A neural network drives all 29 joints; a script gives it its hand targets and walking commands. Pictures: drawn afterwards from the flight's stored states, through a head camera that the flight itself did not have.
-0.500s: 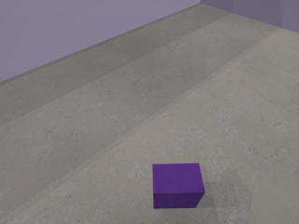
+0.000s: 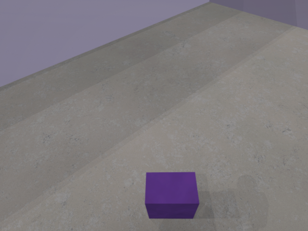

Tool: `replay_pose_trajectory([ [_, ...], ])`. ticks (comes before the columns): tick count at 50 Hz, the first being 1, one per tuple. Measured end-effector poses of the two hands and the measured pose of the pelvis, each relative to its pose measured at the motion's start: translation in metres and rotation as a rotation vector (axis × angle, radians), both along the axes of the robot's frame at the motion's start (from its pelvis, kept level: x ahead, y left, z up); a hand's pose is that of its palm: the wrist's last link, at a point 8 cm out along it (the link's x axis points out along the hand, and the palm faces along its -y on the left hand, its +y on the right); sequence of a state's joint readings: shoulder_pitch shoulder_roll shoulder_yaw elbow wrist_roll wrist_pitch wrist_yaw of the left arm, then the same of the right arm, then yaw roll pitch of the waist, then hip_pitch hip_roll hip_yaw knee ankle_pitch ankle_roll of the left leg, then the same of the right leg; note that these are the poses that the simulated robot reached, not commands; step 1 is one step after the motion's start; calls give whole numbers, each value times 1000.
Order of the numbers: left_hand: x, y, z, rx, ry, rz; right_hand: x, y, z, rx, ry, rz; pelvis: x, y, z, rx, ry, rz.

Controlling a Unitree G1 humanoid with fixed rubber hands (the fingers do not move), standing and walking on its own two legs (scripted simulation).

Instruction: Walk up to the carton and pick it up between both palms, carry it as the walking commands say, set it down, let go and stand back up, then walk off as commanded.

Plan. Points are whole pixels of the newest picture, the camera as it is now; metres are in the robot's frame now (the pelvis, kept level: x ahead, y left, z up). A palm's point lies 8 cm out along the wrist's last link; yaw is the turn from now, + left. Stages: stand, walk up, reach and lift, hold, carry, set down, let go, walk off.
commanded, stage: walk up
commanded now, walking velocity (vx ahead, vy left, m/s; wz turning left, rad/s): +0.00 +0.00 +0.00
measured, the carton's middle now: (170, 196) +0.41 -0.04 -0.63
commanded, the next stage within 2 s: stand in 0.40 s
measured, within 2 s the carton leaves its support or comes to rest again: neither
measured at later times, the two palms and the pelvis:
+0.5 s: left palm out of the picture +0.01 +0.18 -0.14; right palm out of the picture -0.01 -0.24 -0.15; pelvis +0.02 -0.03 +0.00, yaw -1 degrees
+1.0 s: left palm out of the picture -0.04 +0.15 -0.14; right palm out of the picture -0.03 -0.26 -0.15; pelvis +0.01 -0.05 +0.00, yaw -1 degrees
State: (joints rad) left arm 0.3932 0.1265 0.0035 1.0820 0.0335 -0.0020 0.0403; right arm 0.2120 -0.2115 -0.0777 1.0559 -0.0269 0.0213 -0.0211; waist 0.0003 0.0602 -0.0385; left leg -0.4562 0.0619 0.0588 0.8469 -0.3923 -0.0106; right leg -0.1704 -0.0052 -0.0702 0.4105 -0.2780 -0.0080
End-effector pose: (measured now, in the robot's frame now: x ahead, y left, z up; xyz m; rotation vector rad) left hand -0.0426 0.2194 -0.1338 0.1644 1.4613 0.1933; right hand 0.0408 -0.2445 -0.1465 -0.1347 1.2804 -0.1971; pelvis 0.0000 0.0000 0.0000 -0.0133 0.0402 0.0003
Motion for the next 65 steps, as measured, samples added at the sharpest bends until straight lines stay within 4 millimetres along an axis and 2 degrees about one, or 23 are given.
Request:
replay_pose_trajectory([
  [3, 8, -18, -6, -36, -7, -2, 22, 10, -4, 24, -36, 20, 5, -3, -4, -15, -11, -1],
  [6, 23, -27, -13, -63, -37, 5, 26, 19, -4, 41, -22, 40, 10, -9, -4, 6, -33, -3],
  [9, 39, -35, -13, -77, -63, 5, 22, 15, 0, 39, 0, 29, 17, -14, -1, 15, -41, -6],
  [12, 52, -34, -11, -67, -73, -20, 15, 7, 2, 29, 25, 21, 22, -18, 1, 23, -47, -16],
  [17, 62, -31, -8, -43, -76, -39, -11, 0, 0, 30, 90, -11, 25, -24, 2, 25, -52, -13],
  [22, 58, -34, -6, -33, -51, -48, -37, 1, -3, 52, 164, -24, 24, -29, 3, 28, -56, -14],
  [26, 50, -39, -5, -30, -26, -46, -48, 3, -5, 72, 183, -28, 24, -33, 3, 27, -57, -14],
  [37, 33, -58, -5, -44, -7, -44, -51, -2, -7, 94, 183, -32, 18, -46, 3, 22, -60, -15],
  [53, 3, -73, -4, -52, 41, -10, -78, -13, -6, 90, 251, -33, 12, -56, 3, 18, -57, -16],
  [65, 11, -66, -5, -36, 13, -11, -71, -10, -7, 90, 221, -40, 15, -56, 3, 17, -59, -23],
])
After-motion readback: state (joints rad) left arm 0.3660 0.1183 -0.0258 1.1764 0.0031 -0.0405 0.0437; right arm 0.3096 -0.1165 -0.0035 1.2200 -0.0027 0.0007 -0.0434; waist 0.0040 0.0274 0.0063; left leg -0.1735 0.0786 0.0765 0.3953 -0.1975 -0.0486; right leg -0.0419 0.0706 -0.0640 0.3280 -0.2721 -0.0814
